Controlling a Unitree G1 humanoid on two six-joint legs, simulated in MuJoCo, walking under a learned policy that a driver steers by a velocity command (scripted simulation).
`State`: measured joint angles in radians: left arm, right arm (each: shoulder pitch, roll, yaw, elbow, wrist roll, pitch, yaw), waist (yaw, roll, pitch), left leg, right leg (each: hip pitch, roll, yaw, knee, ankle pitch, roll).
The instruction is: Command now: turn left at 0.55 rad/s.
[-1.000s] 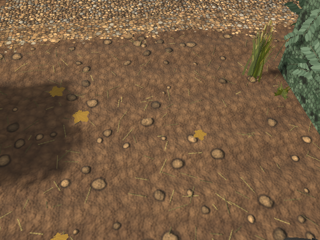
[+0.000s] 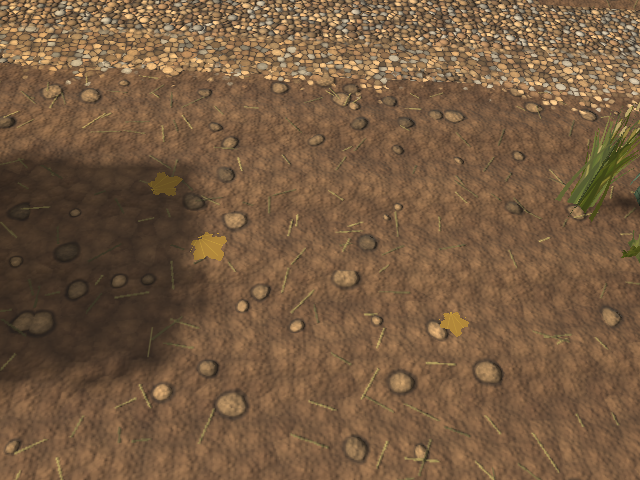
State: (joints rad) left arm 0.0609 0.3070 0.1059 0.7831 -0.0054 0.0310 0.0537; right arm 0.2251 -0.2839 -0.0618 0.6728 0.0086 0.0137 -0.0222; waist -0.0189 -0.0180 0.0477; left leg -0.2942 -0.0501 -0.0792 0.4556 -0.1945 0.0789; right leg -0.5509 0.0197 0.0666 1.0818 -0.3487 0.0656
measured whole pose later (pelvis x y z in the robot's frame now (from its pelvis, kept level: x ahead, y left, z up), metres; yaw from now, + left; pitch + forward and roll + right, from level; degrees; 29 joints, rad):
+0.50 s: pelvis +0.01 -0.05 +0.00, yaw +15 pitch +1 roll +1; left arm 0.15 0.27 0.06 0.80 0.00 -0.01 0.01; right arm 0.19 -0.35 -0.09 0.64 0.01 0.05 -0.03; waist 0.01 0.05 0.05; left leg -0.45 -0.13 -0.19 1.04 -0.47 -0.07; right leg -0.22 0.02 0.06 0.44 -0.23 -0.02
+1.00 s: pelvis +0.08 -0.04 -0.01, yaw +16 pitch +1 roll +1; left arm 0.12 0.33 0.04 0.78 -0.03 -0.09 -0.05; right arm 0.44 -0.30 -0.05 0.76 0.02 -0.02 0.00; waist -0.06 0.01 0.01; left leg -0.05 0.03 -0.10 0.43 -0.39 -0.03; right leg -0.34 0.00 -0.04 0.55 -0.22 -0.04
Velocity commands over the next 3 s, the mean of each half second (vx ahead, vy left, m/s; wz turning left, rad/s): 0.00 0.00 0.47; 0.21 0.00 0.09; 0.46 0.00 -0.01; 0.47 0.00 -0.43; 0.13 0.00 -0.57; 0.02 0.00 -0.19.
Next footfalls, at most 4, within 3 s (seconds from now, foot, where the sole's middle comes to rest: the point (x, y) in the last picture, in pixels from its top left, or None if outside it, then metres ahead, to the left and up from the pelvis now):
0.34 right None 0.07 -0.15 -0.78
0.68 left None -0.02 0.10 -0.78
1.00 right None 0.19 -0.12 -0.78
1.50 left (205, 467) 0.47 0.19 -0.78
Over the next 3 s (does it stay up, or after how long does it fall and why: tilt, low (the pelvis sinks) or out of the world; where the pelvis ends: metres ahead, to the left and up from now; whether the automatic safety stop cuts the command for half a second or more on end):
stays up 0.74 0.06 -0.01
